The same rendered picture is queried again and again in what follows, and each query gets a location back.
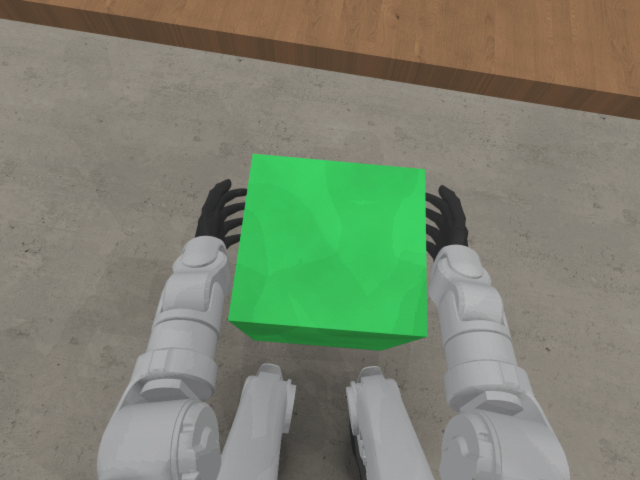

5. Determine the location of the right robot forearm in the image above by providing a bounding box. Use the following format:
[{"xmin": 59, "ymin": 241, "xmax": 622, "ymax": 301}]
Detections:
[{"xmin": 428, "ymin": 245, "xmax": 570, "ymax": 480}]

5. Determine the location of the robot left upper arm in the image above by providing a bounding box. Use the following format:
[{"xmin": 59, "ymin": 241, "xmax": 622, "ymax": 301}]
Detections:
[{"xmin": 98, "ymin": 398, "xmax": 222, "ymax": 480}]

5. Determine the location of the carton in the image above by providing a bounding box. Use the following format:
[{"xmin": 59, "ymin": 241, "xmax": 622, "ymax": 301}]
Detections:
[{"xmin": 228, "ymin": 154, "xmax": 427, "ymax": 351}]

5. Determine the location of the right robot hand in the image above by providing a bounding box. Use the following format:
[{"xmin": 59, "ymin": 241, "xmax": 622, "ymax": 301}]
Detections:
[{"xmin": 425, "ymin": 185, "xmax": 468, "ymax": 262}]

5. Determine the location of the robot right upper arm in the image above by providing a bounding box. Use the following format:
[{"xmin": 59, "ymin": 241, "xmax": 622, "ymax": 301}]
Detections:
[{"xmin": 439, "ymin": 408, "xmax": 569, "ymax": 480}]

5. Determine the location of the left robot forearm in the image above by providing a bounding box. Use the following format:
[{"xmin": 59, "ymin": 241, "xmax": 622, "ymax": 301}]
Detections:
[{"xmin": 97, "ymin": 236, "xmax": 231, "ymax": 480}]

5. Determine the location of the robot left shin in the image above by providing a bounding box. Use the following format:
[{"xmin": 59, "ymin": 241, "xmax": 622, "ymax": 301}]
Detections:
[{"xmin": 240, "ymin": 364, "xmax": 283, "ymax": 400}]

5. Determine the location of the left robot hand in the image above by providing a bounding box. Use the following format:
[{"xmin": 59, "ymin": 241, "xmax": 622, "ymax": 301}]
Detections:
[{"xmin": 195, "ymin": 179, "xmax": 247, "ymax": 249}]

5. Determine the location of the right robot thigh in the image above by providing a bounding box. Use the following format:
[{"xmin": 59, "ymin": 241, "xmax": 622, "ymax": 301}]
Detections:
[{"xmin": 346, "ymin": 374, "xmax": 435, "ymax": 480}]

